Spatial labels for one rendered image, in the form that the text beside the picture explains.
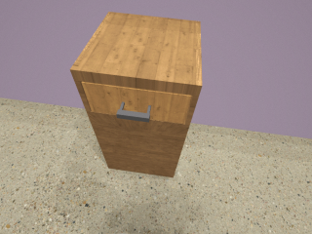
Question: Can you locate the cabinet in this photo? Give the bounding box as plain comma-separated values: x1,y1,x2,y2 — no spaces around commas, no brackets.
69,12,203,177

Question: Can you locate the handle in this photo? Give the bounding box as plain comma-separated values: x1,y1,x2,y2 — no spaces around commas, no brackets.
116,101,151,123

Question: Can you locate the drawer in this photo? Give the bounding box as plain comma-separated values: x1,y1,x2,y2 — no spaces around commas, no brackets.
81,81,192,124

